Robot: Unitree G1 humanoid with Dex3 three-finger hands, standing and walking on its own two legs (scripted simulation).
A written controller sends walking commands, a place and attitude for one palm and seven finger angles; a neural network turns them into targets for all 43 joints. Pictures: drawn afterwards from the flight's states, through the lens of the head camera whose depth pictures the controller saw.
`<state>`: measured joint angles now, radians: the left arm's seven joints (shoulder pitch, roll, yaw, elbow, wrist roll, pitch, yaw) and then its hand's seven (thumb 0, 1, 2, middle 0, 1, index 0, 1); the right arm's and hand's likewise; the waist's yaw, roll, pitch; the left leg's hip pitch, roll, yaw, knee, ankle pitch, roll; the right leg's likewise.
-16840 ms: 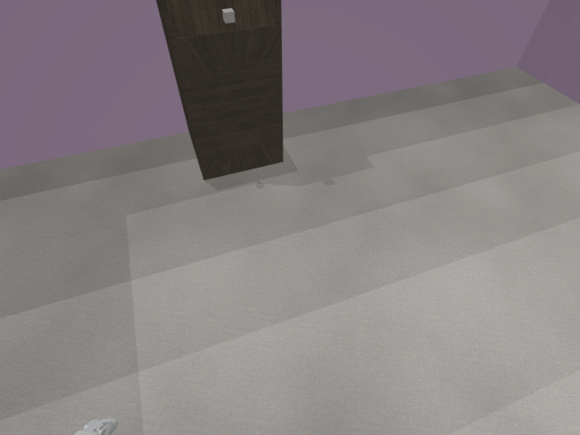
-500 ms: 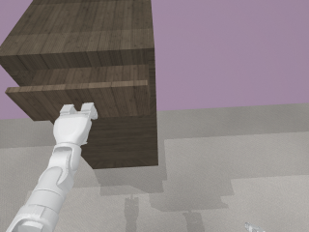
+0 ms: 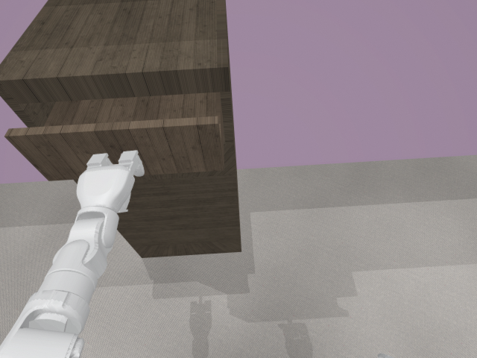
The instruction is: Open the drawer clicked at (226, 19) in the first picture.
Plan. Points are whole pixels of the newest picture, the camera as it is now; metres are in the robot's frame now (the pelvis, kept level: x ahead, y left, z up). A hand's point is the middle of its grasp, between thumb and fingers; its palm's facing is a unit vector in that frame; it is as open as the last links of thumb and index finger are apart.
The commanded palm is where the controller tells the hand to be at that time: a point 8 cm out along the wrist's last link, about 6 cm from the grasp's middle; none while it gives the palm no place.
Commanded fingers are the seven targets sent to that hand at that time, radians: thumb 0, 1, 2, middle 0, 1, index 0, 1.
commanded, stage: pull the drawer open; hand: left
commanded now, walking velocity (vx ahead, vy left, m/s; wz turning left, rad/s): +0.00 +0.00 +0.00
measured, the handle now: (121, 169) +0.45 +0.24 +0.03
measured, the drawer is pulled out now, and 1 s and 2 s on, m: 0.08 0.19 0.30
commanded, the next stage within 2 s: open the thumb to release the handle in 1.76 s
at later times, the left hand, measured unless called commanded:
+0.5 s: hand (112, 237) +0.32 +0.23 +0.01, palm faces +0.01 -0.03 -1.00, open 6.8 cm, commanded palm +0.29 +0.24 +0.07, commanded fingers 0.00 0.90 0.90 -0.40 -1.35 -0.40 -1.35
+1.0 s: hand (109, 254) +0.29 +0.23 +0.01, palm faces -0.02 -0.08 -1.00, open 6.9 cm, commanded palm +0.23 +0.24 +0.07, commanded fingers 0.00 0.90 0.90 -0.40 -1.35 -0.40 -1.35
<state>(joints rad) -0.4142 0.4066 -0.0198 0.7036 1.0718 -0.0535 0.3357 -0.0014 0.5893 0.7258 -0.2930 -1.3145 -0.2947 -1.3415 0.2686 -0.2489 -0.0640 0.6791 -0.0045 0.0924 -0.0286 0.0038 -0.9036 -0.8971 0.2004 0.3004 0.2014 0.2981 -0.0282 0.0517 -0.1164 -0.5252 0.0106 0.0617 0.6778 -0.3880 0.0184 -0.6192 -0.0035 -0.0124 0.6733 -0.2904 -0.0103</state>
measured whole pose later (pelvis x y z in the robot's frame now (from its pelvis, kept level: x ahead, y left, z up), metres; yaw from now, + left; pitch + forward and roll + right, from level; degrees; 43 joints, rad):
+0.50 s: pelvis +0.01 +0.00 +0.00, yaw +1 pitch +10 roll +0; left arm -0.08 0.35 -0.15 0.33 1.07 0.05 0.37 0.01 0.56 0.77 -0.31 -1.32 -0.31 -1.36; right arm 0.11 -0.25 -0.05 0.66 -0.01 0.05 -0.04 0.01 -0.91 -0.90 0.20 0.30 0.20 0.30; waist 0.05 0.06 -0.10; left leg -0.42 0.00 0.04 0.65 -0.40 0.02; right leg -0.51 -0.02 -0.03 0.66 -0.32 -0.01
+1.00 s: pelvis +0.01 -0.01 +0.00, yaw -2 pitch +10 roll +1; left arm 0.17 0.37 0.00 0.13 1.03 0.02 0.32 0.03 0.59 0.70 -0.27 -1.33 -0.31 -1.32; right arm 0.19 -0.25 -0.05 0.63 -0.02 0.06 -0.02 0.01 -0.90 -0.90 0.20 0.30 0.20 0.30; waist -0.01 0.05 -0.10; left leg -0.40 0.02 0.09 0.63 -0.39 0.00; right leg -0.52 0.01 0.02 0.66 -0.31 -0.02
